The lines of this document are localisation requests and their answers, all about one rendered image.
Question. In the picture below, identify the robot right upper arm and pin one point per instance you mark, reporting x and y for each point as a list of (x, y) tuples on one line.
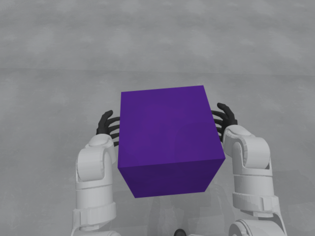
[(243, 227)]

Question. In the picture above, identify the right robot forearm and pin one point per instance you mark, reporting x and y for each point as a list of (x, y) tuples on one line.
[(254, 192)]

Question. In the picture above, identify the left robot forearm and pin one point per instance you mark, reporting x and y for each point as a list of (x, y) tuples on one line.
[(93, 180)]

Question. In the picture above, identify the carton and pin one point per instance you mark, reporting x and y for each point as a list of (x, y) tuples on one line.
[(168, 141)]

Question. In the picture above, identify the robot right hand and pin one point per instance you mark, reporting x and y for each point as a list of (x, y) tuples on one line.
[(228, 118)]

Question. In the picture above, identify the robot left hand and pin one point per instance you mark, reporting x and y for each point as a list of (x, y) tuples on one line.
[(105, 122)]

